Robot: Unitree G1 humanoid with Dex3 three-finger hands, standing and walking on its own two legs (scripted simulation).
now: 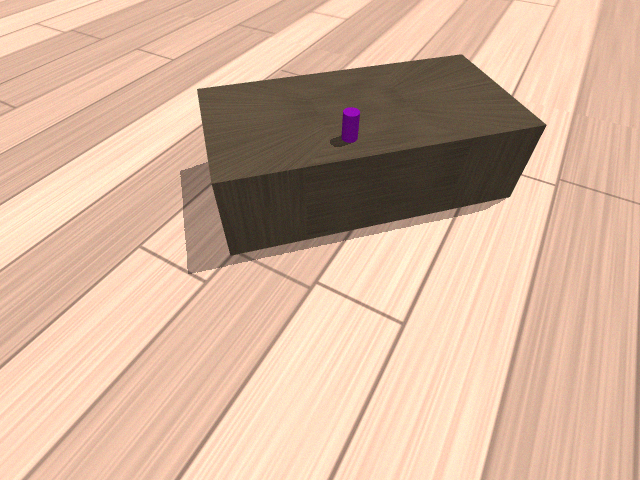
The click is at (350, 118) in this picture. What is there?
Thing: squat round
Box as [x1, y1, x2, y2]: [342, 107, 359, 142]
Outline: 349,107 343,110 342,139 347,142 352,142 357,138 359,110 356,108
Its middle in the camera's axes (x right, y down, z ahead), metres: +0.13 -0.41 +1.44
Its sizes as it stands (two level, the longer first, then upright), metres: 0.062 0.062 0.111
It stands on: a support 0.39 m high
